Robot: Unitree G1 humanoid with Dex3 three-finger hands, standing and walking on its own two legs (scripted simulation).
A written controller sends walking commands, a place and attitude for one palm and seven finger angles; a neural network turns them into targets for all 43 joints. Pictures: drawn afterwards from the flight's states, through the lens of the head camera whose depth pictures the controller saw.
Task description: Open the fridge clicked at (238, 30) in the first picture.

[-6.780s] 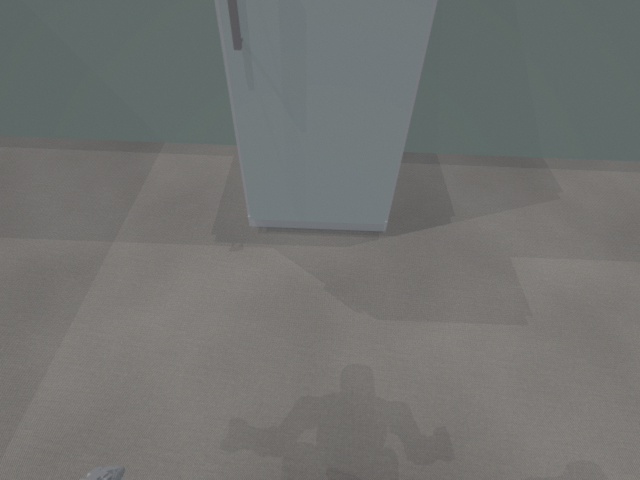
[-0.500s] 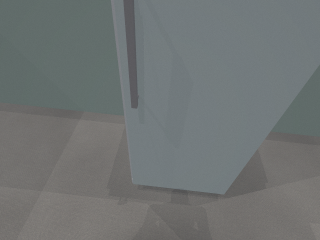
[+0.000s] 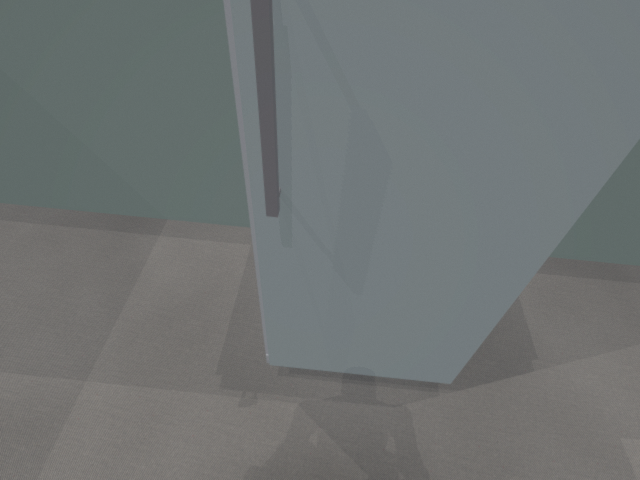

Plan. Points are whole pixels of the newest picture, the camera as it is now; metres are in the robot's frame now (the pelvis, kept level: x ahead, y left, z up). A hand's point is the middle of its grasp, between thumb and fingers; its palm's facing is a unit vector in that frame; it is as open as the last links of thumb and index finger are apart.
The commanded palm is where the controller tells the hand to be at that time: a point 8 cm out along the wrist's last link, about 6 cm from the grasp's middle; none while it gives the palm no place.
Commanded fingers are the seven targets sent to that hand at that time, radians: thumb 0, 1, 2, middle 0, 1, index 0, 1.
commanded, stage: look again from close up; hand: left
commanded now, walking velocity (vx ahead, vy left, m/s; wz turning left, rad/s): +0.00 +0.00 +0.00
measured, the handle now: (270, 103) +0.52 +0.11 +0.21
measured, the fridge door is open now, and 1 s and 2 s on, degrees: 0 0 0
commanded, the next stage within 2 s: raise the hand to about handle height in 0.56 s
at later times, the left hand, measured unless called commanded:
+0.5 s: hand out of the picture +0.01 +0.19 -0.18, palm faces -0.01 -0.98 -0.20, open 7.3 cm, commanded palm none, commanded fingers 0.00 0.90 0.90 -0.20 -0.30 -0.20 -0.30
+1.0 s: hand (186, 410) +0.20 +0.18 -0.01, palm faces -0.04 -1.00 -0.06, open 8.1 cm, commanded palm +0.14 +0.25 -0.02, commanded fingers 0.00 0.48 0.72 -0.23 -0.57 -0.23 -0.57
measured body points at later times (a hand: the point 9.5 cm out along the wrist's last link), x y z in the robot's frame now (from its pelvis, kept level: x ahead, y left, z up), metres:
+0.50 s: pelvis +0.01 +0.00 +0.00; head +0.01 +0.02 +0.45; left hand +0.01 +0.24 -0.16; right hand +0.03 -0.24 -0.15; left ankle +0.05 +0.09 -0.74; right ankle +0.00 -0.14 -0.74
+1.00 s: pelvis -0.01 -0.02 -0.06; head +0.02 -0.01 +0.39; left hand +0.19 +0.23 -0.01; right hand +0.19 -0.27 -0.10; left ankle +0.05 +0.09 -0.74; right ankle +0.00 -0.14 -0.74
